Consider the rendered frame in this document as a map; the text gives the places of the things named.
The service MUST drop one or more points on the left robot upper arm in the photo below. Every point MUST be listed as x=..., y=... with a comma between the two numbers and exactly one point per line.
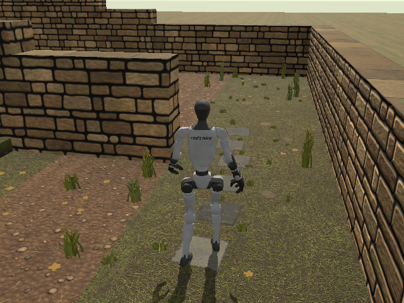
x=179, y=141

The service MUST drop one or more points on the right robot hand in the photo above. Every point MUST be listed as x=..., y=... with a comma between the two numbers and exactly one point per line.
x=240, y=184

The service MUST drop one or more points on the robot left forearm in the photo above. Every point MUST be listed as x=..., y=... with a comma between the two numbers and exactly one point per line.
x=172, y=162

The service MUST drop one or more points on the humanoid robot head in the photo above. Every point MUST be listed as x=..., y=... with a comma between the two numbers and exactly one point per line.
x=202, y=110

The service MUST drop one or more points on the robot right forearm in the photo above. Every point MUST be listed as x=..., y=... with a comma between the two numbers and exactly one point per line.
x=234, y=169

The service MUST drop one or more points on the right robot upper arm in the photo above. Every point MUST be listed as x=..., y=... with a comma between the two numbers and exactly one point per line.
x=225, y=144

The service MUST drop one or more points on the robot left thigh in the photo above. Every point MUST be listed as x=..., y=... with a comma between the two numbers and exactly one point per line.
x=187, y=186

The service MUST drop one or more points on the left robot hand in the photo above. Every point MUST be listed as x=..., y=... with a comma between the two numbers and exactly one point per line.
x=174, y=171

